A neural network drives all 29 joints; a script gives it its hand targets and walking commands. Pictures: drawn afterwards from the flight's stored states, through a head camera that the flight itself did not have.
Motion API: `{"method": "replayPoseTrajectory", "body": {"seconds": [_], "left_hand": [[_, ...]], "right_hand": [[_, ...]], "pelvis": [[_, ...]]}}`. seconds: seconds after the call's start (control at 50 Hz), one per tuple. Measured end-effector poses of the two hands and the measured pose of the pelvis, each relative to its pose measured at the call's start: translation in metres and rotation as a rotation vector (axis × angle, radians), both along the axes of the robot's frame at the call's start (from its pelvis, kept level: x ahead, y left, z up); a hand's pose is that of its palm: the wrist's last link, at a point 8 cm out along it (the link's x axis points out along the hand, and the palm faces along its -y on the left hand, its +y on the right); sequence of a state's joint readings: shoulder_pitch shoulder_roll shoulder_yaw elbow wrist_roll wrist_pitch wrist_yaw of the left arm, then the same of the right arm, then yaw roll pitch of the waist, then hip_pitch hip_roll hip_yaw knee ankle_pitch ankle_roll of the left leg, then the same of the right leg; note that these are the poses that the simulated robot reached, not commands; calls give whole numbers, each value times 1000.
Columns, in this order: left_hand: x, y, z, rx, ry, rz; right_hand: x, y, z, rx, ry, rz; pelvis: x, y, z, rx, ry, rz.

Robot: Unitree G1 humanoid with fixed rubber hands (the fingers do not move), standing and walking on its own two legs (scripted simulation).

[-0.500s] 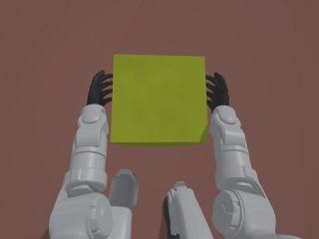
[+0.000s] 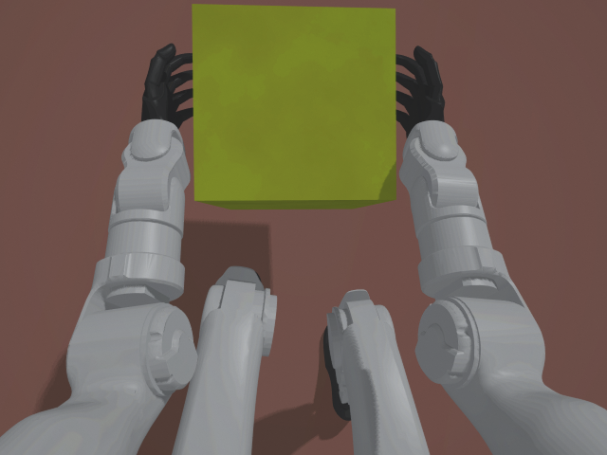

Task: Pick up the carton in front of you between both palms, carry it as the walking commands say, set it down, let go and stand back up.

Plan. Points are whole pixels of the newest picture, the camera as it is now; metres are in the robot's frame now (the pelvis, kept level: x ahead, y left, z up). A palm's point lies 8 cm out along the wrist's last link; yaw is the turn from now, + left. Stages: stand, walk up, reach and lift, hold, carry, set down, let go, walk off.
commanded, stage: set down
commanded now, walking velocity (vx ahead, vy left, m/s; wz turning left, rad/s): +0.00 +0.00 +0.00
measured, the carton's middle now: (293, 133) +0.50 +0.08 -0.20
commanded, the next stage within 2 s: none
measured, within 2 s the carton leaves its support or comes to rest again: rests again in 1.54 s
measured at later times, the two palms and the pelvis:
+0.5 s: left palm (180, 128) +0.49 +0.24 -0.23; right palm (384, 134) +0.53 -0.06 -0.24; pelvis -0.01 +0.00 -0.08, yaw -2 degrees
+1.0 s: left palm (183, 137) +0.48 +0.24 -0.26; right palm (382, 142) +0.53 -0.07 -0.26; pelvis -0.01 -0.01 -0.09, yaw -2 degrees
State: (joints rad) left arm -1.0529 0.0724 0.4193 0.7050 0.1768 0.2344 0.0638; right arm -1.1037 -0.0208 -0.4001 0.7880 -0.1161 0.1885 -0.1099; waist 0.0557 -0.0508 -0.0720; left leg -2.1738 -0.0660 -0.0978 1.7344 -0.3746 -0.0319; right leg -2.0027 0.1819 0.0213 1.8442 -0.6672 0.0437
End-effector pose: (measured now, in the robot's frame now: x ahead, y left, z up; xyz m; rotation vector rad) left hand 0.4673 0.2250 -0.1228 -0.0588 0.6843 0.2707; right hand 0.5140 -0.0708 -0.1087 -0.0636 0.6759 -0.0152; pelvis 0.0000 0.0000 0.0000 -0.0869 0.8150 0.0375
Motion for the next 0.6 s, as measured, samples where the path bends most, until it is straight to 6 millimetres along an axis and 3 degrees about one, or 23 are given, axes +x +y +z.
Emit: {"method": "replayPoseTrajectory", "body": {"seconds": [0.34, 0.44, 0.6], "left_hand": [[12, 13, -99, 24, 58, -9], [18, 11, -110, 35, 68, -14], [21, 11, -115, 42, 71, -16]], "right_hand": [[15, 12, -104, -7, 53, 26], [16, 10, -123, -1, 61, 31], [19, 8, -132, 7, 59, 37]], "pelvis": [[-12, -1, -65, 10, -44, -48], [-11, 0, -75, 26, -56, -68], [-11, -3, -85, 44, -57, -87]]}}
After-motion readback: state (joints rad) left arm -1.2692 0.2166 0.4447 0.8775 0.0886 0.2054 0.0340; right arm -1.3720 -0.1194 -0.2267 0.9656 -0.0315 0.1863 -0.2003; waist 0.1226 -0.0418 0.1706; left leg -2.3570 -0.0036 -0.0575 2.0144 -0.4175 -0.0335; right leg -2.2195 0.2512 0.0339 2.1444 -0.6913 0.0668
